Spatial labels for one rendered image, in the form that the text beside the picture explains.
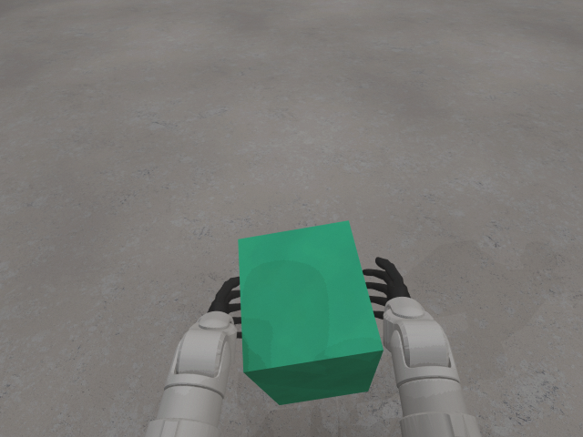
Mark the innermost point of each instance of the robot left hand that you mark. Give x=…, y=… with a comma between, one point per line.
x=224, y=296

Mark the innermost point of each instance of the left robot forearm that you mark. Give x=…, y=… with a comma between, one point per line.
x=197, y=380

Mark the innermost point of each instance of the carton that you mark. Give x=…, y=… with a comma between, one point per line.
x=307, y=323

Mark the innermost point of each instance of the robot right hand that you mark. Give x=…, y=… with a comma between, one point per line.
x=395, y=285

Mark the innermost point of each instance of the right robot forearm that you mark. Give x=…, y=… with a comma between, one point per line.
x=432, y=400

